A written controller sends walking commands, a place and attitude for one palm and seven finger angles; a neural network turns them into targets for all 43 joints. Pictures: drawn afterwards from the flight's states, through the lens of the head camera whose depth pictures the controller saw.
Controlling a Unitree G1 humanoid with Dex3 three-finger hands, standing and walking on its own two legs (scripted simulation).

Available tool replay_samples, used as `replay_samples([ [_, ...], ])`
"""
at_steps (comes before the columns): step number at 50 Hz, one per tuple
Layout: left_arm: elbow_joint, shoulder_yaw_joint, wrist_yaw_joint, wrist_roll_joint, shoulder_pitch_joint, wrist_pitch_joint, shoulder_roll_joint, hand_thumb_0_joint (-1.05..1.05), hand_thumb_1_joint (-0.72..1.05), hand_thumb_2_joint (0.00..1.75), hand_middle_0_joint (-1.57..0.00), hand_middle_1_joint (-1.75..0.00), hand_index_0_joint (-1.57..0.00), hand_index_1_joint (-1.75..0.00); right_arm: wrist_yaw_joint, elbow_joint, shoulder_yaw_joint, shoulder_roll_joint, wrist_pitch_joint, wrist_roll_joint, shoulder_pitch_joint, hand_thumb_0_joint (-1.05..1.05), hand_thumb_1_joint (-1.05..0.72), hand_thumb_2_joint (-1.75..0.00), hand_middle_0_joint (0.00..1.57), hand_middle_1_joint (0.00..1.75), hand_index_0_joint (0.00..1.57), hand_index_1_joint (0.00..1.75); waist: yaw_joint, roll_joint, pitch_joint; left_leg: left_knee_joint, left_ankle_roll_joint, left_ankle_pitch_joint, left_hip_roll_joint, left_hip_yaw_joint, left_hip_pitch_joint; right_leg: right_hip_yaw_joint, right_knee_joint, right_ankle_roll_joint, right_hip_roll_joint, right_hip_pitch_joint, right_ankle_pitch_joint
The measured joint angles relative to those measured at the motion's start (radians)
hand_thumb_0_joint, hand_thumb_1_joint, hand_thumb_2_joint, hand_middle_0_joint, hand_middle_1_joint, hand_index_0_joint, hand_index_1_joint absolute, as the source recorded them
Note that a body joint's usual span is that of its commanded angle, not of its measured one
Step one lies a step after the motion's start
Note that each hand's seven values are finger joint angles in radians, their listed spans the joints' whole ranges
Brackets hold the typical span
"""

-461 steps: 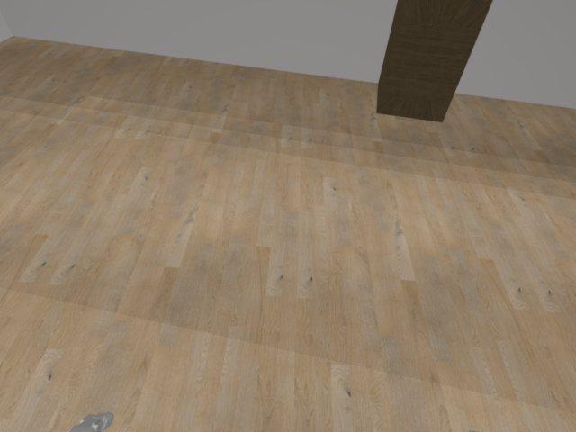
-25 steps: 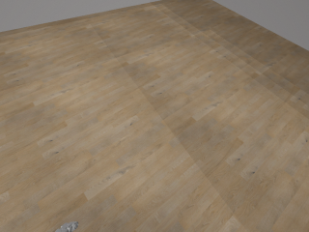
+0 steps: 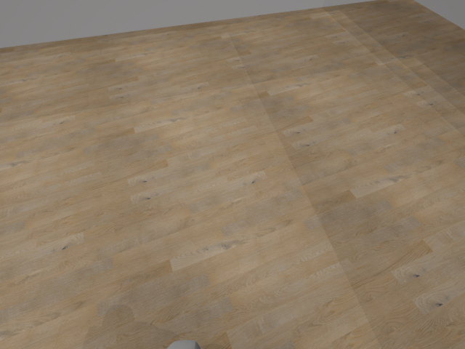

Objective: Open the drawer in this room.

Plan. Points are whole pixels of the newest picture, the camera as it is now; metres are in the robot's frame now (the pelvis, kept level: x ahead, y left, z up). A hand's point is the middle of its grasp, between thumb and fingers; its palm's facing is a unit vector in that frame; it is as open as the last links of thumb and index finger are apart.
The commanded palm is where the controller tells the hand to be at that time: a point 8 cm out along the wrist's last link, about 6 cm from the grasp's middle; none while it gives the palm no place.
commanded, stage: turn or walk to find it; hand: left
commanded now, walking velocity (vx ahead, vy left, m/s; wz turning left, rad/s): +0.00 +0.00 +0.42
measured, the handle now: out of the picture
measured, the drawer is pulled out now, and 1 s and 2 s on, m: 0.00 0.00 0.00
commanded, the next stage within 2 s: none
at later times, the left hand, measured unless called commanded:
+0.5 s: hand out of the picture +0.02 +0.28 -0.17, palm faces +0.23 -0.95 -0.23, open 7.4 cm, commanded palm none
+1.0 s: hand out of the picture -0.05 +0.20 -0.16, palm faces +0.43 -0.87 -0.25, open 7.4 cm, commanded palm none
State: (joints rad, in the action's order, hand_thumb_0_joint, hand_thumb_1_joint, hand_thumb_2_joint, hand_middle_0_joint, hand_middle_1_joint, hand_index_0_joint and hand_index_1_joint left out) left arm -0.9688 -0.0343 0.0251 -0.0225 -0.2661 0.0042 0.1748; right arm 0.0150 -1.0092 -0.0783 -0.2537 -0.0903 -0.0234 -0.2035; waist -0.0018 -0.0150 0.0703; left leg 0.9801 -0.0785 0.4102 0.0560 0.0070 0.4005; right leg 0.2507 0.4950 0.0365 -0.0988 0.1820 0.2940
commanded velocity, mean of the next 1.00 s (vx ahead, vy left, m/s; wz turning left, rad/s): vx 0.00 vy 0.00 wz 0.42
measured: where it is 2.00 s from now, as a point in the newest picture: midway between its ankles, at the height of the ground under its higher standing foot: outside the picture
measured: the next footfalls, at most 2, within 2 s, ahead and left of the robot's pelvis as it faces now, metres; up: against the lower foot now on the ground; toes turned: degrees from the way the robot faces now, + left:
left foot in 0.14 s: +0.01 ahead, +0.15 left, +0.00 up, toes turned +10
right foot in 0.68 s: +0.03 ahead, -0.09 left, +0.00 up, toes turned +12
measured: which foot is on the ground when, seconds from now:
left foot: up 0.00-0.12, down 0.14-0.68, up 0.70-1.00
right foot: down 0.00-0.14, up 0.16-0.66, down 0.68-1.00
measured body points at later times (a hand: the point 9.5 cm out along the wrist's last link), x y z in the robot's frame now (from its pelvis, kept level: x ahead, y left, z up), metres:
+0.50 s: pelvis -0.02 +0.05 +0.00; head +0.00 +0.08 +0.45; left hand +0.01 +0.32 -0.15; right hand +0.10 -0.17 -0.13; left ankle -0.03 +0.14 -0.74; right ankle +0.00 -0.11 -0.67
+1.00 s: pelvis -0.03 +0.00 +0.00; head -0.01 -0.01 +0.45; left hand -0.08 +0.24 -0.14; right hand +0.10 -0.23 -0.16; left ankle -0.12 +0.14 -0.66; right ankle -0.01 -0.10 -0.74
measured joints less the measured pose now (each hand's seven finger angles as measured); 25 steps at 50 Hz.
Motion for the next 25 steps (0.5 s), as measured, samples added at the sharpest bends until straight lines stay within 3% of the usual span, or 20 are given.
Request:
replay_samples([
  [4,-0.019,-0.010,-0.003,-0.005,-0.018,0.006,0.027,0.00,0.91,0.90,-0.20,-0.30,-0.20,-0.30,-0.001,0.023,0.014,0.009,0.016,0.008,0.052,0.00,-0.92,-0.89,0.19,0.30,0.20,0.30,-0.025,0.024,0.013,-0.190,0.017,0.027,-0.008,0.047,-0.074,0.030,0.041,-0.021,-0.027,0.022,0.014],
  [7,-0.033,-0.020,-0.005,0.001,-0.033,0.015,0.052,0.00,0.91,0.90,-0.20,-0.30,-0.20,-0.30,0.001,0.049,0.024,0.014,0.039,0.010,0.077,0.00,-0.91,-0.89,0.19,0.30,0.20,0.30,-0.032,0.039,0.007,-0.386,0.045,-0.085,-0.017,0.077,-0.152,0.055,0.113,-0.049,-0.052,0.051,0.047],
  [9,-0.042,-0.027,-0.003,0.008,-0.029,0.036,0.076,0.00,0.91,0.90,-0.20,-0.30,-0.20,-0.30,0.001,0.060,0.028,0.030,0.056,0.007,0.094,0.00,-0.91,-0.89,0.19,0.30,0.20,0.30,-0.038,0.072,0.011,-0.376,0.092,-0.078,-0.042,0.080,-0.146,-0.013,0.243,-0.078,-0.060,0.106,0.151],
  [11,-0.048,-0.029,0.000,0.008,-0.023,0.056,0.087,0.00,0.91,0.90,-0.20,-0.30,-0.20,-0.30,-0.003,0.068,0.038,0.042,0.064,0.005,0.099,0.00,-0.91,-0.89,0.19,0.30,0.20,0.30,-0.042,0.077,0.008,-0.385,0.117,-0.074,-0.045,0.074,-0.155,-0.087,0.396,-0.091,-0.032,0.165,0.227],
  [15,-0.042,-0.033,-0.009,0.008,0.010,0.059,0.089,0.01,0.91,0.90,-0.20,-0.30,-0.20,-0.30,-0.017,0.073,0.049,0.053,0.068,0.004,0.093,0.00,-0.91,-0.89,0.20,0.30,0.20,0.30,-0.032,0.058,0.001,-0.462,0.129,-0.122,-0.051,0.042,-0.188,-0.164,0.568,-0.109,-0.006,0.241,0.162],
  [20,-0.011,-0.032,-0.014,0.009,0.055,0.047,0.086,0.00,0.91,0.90,-0.20,-0.30,-0.20,-0.30,-0.017,0.066,0.053,0.065,0.070,0.006,0.068,0.00,-0.91,-0.89,0.20,0.30,0.21,0.30,-0.021,0.050,-0.006,-0.532,0.137,-0.172,-0.071,0.015,-0.208,-0.214,0.586,-0.129,-0.007,0.271,0.091],
  [25,0.014,-0.030,-0.010,0.011,0.101,0.050,0.076,0.00,0.91,0.90,-0.20,-0.30,-0.20,-0.30,-0.014,0.058,0.045,0.071,0.066,0.002,0.025,0.00,-0.91,-0.89,0.20,0.30,0.21,0.30,0.006,0.039,-0.010,-0.541,0.134,-0.191,-0.087,-0.019,-0.193,-0.227,0.491,-0.135,0.007,0.242,0.112],
])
